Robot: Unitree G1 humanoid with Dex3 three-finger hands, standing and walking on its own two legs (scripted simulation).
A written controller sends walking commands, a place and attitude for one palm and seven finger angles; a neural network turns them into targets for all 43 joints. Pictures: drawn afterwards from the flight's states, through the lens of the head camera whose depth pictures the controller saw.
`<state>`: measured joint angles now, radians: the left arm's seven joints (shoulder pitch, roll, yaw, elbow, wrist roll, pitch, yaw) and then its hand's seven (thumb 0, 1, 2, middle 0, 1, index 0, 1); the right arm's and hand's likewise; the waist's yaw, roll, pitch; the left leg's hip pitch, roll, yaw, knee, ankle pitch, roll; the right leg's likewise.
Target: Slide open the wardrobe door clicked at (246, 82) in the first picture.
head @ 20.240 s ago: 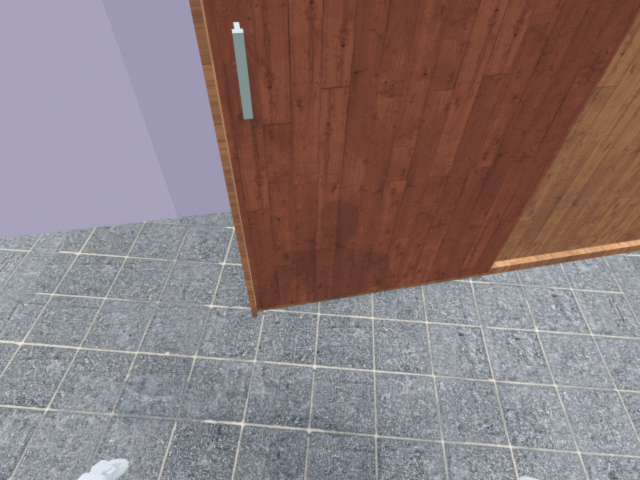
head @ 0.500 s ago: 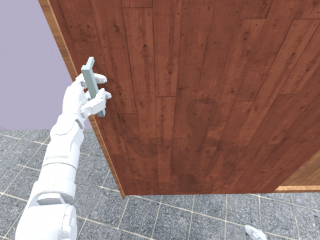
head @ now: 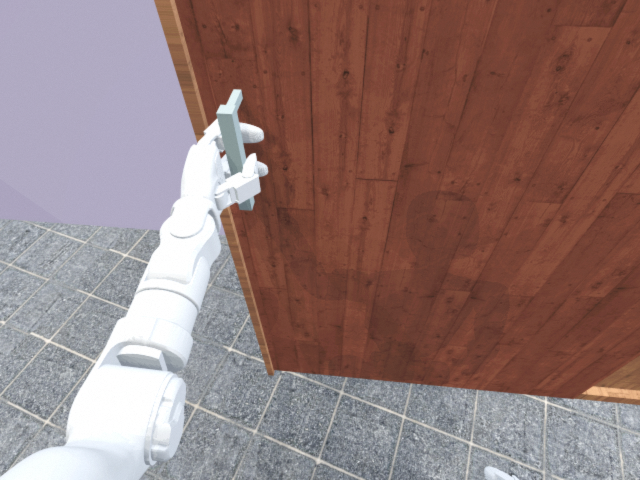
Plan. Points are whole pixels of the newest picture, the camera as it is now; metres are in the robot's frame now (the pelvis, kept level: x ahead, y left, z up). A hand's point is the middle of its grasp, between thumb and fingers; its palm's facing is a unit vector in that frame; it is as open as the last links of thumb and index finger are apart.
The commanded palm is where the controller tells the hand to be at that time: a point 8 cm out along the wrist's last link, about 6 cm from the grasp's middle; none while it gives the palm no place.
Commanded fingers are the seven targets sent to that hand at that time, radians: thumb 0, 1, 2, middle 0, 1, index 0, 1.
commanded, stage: tug the door sideways, standing still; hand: left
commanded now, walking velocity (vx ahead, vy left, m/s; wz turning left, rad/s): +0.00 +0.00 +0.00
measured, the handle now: (241, 153) +0.49 +0.13 +0.15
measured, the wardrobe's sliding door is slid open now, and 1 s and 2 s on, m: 0.00 0.07 0.20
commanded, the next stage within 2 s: step sideways, sliding the door along in 0.44 s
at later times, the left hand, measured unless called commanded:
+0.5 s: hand (277, 182) +0.44 +0.08 +0.15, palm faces -0.02 -1.00 -0.04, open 5.5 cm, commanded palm +0.41 +0.08 +0.15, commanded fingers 0.00 0.90 0.90 -0.45 -1.40 -0.45 -1.40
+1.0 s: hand (304, 183) +0.44 +0.05 +0.14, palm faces +0.07 -0.99 -0.13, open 5.6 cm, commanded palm +0.42 +0.08 +0.15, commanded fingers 0.00 0.90 0.90 -0.45 -1.40 -0.45 -1.40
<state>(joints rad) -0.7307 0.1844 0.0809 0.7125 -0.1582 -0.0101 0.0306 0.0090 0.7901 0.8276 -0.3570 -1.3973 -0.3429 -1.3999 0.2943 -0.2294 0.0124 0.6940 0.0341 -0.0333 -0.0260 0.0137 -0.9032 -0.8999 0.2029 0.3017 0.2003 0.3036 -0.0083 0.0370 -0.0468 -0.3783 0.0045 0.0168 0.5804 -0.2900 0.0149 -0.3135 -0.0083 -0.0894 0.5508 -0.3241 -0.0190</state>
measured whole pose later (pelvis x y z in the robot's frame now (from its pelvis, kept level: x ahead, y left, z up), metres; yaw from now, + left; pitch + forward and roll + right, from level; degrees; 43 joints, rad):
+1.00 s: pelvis -0.01 -0.07 -0.01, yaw -3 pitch -2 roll +1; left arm -0.74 0.22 0.10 0.67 -0.08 -0.10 0.10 -0.02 0.74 0.86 -0.45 -1.40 -0.33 -1.40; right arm 0.20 -0.22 0.00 0.75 0.03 -0.01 -0.10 0.02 -0.90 -0.90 0.20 0.30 0.20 0.30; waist 0.01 0.03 0.14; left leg -0.46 0.05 0.02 1.12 -0.54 -0.02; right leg -0.27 0.02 -0.10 0.68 -0.38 -0.08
